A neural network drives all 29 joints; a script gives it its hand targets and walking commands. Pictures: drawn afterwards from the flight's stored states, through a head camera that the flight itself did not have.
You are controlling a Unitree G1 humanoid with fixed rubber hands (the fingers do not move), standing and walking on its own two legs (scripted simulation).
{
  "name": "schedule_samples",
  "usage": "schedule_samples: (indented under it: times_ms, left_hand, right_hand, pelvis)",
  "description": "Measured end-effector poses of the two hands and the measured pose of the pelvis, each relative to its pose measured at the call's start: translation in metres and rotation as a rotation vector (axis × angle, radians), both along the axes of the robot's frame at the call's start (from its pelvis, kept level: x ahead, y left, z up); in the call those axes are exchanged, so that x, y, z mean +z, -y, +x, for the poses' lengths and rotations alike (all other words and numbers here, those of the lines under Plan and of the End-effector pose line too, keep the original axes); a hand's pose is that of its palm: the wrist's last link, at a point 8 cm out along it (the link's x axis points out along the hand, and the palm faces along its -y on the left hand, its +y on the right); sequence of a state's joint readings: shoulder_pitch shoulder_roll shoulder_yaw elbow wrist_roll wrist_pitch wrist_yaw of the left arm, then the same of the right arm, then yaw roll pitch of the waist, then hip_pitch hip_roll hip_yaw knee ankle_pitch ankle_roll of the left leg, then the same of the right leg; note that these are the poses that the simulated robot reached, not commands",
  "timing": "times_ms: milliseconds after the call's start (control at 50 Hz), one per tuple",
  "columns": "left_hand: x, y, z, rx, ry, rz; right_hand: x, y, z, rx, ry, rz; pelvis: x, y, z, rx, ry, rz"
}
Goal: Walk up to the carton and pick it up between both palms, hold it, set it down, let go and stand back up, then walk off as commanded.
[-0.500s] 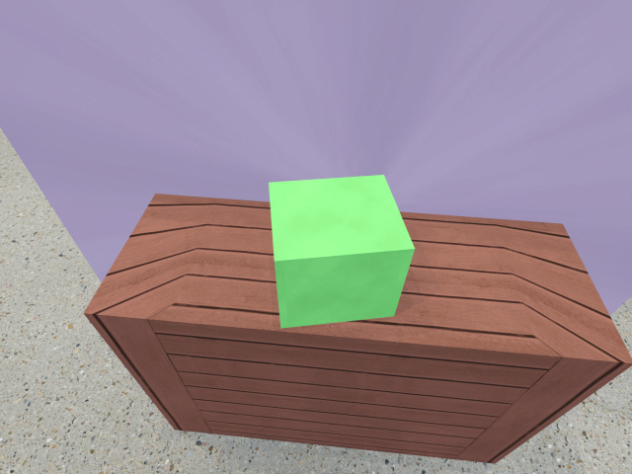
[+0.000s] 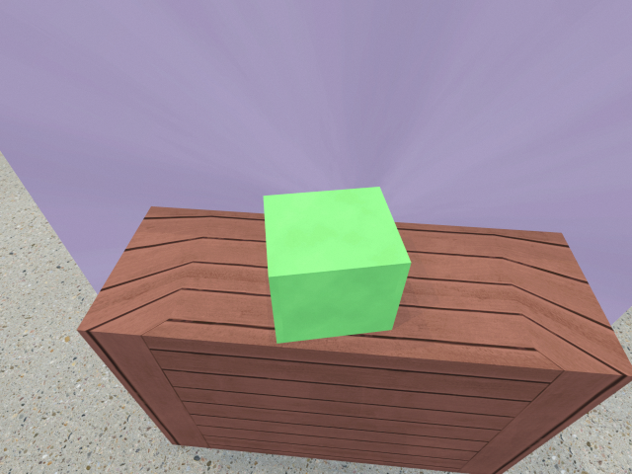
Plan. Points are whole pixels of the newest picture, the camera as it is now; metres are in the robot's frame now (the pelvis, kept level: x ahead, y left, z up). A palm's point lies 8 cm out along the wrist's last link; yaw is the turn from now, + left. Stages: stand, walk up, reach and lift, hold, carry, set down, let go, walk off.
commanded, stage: stand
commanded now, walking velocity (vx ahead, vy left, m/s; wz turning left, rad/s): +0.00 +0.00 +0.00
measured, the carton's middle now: (328, 264) +0.48 +0.00 -0.03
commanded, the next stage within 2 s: walk off in 0.04 s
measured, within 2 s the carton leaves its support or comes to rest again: neither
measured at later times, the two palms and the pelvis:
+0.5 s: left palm out of the picture +0.07 +0.31 -0.13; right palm out of the picture +0.06 -0.31 -0.12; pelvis -0.04 +0.00 -0.02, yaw +0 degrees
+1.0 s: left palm out of the picture -0.04 +0.28 -0.12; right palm out of the picture -0.02 -0.33 -0.15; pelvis -0.13 -0.03 -0.03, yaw +0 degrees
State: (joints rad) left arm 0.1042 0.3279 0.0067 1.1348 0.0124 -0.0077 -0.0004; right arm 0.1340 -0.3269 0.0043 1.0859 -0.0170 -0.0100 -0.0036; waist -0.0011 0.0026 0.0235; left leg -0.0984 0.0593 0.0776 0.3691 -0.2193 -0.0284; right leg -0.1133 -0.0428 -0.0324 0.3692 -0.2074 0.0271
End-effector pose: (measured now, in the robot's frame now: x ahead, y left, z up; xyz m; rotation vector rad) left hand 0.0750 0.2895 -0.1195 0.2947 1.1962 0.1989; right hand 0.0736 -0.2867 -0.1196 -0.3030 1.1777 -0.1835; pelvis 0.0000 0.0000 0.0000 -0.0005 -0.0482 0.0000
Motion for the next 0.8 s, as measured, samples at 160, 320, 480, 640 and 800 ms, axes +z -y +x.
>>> schedule_samples:
  times_ms: [160,320,480,640,800]
  left_hand:
    - [-0.002,0.003,-0.001,-0.003,-0.008,-0.008]
    - [-0.002,-0.002,-0.003,0.018,-0.013,0.004]
    - [-0.010,-0.018,-0.007,-0.013,0.029,0.047]
    - [-0.019,-0.017,-0.036,-0.030,0.024,0.070]
    - [-0.014,0.008,-0.098,-0.038,-0.027,0.120]
  right_hand:
    - [0.001,0.005,-0.003,-0.007,-0.016,-0.007]
    - [0.001,0.009,-0.001,-0.029,-0.012,-0.013]
    - [-0.004,0.022,-0.008,0.007,-0.009,-0.065]
    - [-0.012,0.034,-0.031,0.049,0.025,-0.083]
    - [-0.039,0.060,-0.035,0.010,0.100,-0.056]
  pelvis:
    - [0.001,0.001,0.001,-0.005,-0.002,-0.001]
    - [-0.002,0.001,-0.004,-0.002,-0.015,0.001]
    - [-0.017,0.003,-0.038,0.005,-0.016,0.000]
    - [-0.033,0.010,-0.067,0.022,0.008,0.002]
    - [-0.047,0.029,-0.097,-0.022,0.014,0.002]
